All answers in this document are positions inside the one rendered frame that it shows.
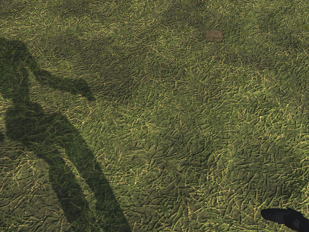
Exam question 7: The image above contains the right robot hand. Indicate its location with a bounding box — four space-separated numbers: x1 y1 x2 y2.
261 207 309 232

